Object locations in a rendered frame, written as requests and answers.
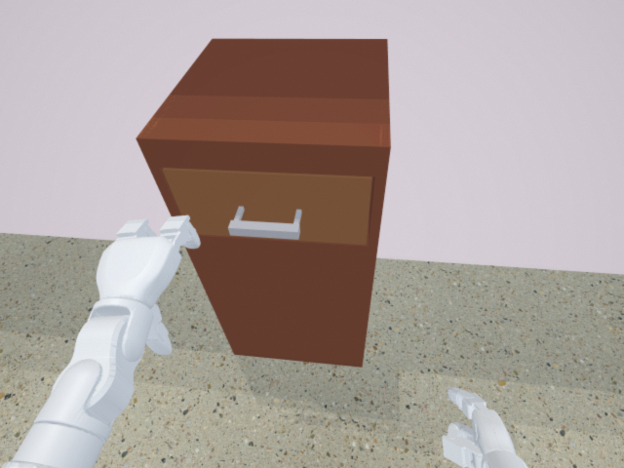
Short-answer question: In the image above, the cabinet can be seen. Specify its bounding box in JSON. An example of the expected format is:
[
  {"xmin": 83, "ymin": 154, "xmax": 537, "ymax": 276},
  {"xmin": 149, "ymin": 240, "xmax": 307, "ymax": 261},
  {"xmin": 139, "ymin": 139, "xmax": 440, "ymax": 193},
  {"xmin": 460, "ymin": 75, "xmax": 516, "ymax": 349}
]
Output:
[{"xmin": 136, "ymin": 39, "xmax": 391, "ymax": 368}]

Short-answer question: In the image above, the drawer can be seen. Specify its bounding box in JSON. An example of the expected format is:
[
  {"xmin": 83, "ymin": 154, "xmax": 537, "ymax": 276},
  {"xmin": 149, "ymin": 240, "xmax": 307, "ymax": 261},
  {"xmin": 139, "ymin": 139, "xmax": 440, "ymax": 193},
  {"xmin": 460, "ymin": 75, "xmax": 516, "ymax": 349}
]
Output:
[{"xmin": 163, "ymin": 168, "xmax": 372, "ymax": 245}]

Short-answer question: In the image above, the right robot hand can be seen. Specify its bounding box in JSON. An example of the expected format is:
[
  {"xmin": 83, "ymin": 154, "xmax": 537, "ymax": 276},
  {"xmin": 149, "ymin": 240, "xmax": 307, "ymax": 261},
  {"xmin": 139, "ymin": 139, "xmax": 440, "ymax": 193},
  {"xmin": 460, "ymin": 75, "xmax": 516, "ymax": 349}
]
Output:
[{"xmin": 442, "ymin": 387, "xmax": 516, "ymax": 468}]

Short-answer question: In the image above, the robot left forearm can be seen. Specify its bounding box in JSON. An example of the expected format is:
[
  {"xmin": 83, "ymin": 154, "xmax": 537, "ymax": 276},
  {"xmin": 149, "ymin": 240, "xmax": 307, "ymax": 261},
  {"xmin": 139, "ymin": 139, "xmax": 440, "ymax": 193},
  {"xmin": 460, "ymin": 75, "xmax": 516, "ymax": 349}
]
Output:
[{"xmin": 1, "ymin": 297, "xmax": 154, "ymax": 468}]

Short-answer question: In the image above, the left robot hand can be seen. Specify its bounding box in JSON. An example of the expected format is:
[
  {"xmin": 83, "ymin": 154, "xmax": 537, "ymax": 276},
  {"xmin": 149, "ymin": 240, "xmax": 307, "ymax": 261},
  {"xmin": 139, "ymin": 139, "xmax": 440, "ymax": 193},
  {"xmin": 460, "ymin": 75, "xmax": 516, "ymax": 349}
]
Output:
[{"xmin": 97, "ymin": 215, "xmax": 201, "ymax": 355}]

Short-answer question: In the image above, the handle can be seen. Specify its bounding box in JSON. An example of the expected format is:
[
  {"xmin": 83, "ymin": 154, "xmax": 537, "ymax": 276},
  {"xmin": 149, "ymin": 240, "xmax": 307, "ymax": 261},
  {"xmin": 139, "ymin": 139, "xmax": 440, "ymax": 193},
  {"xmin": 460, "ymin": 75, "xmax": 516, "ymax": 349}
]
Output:
[{"xmin": 228, "ymin": 206, "xmax": 302, "ymax": 240}]

